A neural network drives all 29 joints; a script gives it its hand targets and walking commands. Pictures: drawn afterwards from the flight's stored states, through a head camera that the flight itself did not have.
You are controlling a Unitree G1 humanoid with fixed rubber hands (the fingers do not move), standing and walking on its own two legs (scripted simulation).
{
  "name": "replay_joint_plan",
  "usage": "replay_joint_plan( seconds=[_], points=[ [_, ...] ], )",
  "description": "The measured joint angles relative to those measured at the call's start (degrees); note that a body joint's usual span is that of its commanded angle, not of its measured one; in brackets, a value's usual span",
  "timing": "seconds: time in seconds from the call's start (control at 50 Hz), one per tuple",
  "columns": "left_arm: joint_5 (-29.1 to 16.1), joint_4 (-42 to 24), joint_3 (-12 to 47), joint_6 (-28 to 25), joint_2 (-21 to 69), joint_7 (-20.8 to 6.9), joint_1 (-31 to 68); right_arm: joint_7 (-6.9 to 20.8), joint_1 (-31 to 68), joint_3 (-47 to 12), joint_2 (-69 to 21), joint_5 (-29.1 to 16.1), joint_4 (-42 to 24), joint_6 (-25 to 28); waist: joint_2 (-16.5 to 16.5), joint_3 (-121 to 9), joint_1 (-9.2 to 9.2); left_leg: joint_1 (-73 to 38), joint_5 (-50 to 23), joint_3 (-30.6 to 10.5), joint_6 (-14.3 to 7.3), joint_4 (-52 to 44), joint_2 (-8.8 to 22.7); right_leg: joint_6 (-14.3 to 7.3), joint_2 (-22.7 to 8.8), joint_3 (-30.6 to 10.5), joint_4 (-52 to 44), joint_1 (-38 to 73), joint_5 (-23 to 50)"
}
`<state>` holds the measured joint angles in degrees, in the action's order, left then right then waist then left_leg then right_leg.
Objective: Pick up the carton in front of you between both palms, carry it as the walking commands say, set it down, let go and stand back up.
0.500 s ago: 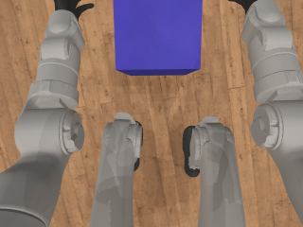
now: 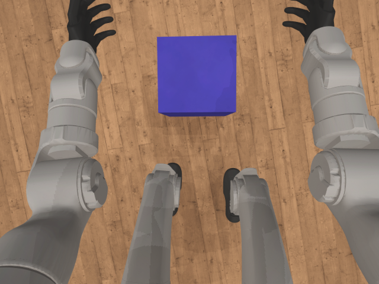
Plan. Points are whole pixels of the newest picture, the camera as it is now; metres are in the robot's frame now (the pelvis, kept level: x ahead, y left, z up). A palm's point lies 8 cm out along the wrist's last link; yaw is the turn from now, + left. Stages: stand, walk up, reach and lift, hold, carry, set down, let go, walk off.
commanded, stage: set down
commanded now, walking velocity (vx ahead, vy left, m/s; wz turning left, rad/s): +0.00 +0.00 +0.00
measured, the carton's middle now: (196, 83) +0.51 +0.04 -0.44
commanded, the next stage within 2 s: let go in 0.16 s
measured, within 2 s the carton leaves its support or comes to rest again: neither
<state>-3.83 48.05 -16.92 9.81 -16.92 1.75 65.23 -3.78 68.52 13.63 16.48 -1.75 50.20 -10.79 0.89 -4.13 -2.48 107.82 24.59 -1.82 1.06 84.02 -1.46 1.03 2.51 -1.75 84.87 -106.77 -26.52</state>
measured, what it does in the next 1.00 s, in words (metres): rises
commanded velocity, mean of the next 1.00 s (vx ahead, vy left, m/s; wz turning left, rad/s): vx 0.00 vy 0.00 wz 0.00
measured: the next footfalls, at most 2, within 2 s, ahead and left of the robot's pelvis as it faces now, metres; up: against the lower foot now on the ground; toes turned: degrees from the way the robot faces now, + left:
none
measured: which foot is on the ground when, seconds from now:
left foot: down 0.00-1.00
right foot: down 0.00-1.00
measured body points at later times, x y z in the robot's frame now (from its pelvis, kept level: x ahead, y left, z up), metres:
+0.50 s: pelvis +0.04 +0.01 +0.13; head +0.31 +0.01 +0.49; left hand +0.45 +0.24 +0.01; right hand +0.47 -0.19 +0.00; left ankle +0.09 +0.12 -0.53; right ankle +0.08 -0.12 -0.53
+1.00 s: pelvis +0.10 +0.00 +0.21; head +0.18 +0.00 +0.65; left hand +0.29 +0.24 +0.12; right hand +0.31 -0.23 +0.12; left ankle +0.09 +0.12 -0.53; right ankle +0.08 -0.12 -0.53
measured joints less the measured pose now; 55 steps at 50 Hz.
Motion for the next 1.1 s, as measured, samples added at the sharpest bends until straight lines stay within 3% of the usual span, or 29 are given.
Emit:
replay_joint_plan(
  seconds=[0.26, 0.42, 0.54, 0.86, 1.1],
  points=[
    [5.1, -0.1, -2.3, -1.8, 2.2, -2.4, -4.5, 1.8, -4.8, 2.8, -2.1, 4.6, -0.2, 1.8, 0.0, -1.0, 0.11, -13.4, -5.6, -0.1, -0.3, -17.5, 0.3, 0.0, -0.3, -0.4, -17.7, 13.4, 5.9],
    [9.9, -7.6, 0.1, -2.1, 4.0, -4.8, -19.8, 1.6, -20.8, 1.6, -6.1, 8.4, -8.9, 1.9, -0.2, -0.5, 0.8, -25.5, -7.5, -0.2, -0.7, -27.3, 0.5, 0.0, -0.5, -0.5, -28.1, 25.7, 8.1],
    [8.4, -12.3, 2.8, -3.7, 4.7, -5.9, -33.2, 2.7, -35.1, -0.7, -7.0, 7.2, -14.4, 4.0, -0.7, 0.0, 0.7, -36.9, -8.1, 0.0, -1.0, -33.8, 0.4, 0.0, -0.8, -0.8, -34.8, 37.1, 8.7],
    [4.3, -17.4, 10.6, -10.5, 6.1, -5.4, -62.8, 5.1, -63.8, -7.0, -6.2, 3.4, -17.9, 11.2, -1.3, 0.5, 1.21, -66.9, -9.3, -0.2, -1.0, -48.3, 0.4, -0.5, -1.4, -0.9, -49.1, 67.1, 9.9],
    [3.6, -22.7, 14.1, -8.6, 4.9, -5.7, -78.4, 6.7, -80.3, -10.4, -4.8, 2.0, -23.7, 9.7, -0.9, 5.6, 1.96, -92.9, -11.2, -0.7, -0.5, -59.6, 0.8, -1.2, -1.5, -0.5, -59.9, 92.9, 11.6]
  ],
)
